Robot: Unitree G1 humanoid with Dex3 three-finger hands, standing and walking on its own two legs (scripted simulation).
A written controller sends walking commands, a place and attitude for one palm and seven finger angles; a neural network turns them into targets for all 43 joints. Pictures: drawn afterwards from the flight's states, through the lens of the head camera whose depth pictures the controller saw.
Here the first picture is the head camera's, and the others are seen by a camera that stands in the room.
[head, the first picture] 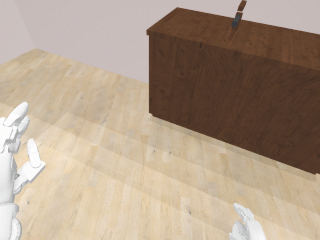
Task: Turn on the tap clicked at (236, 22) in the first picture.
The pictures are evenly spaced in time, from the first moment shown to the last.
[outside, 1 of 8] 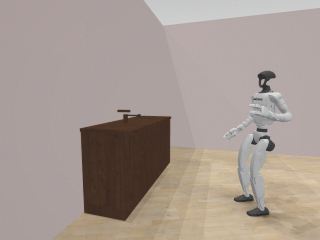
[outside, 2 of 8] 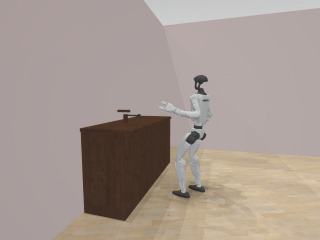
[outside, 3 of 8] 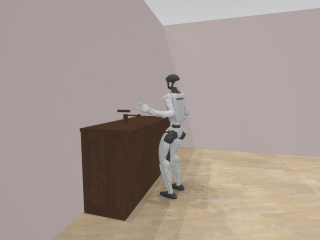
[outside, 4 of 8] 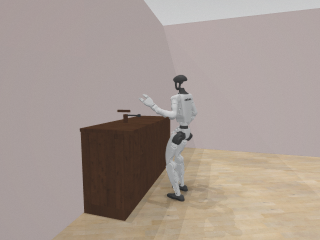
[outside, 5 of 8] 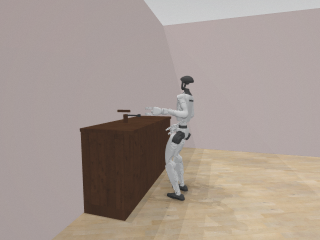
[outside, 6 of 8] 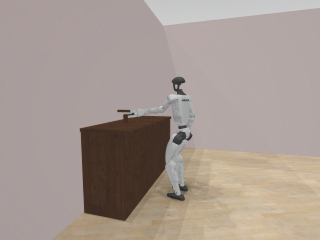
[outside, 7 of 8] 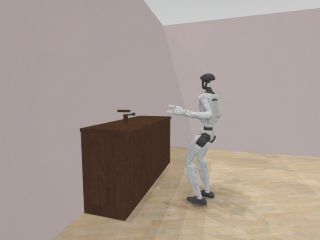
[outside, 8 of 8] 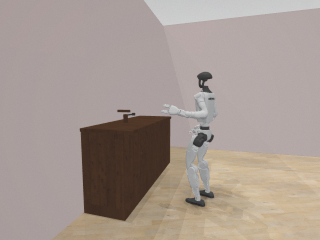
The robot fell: no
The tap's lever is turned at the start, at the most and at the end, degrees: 0 82 82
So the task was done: yes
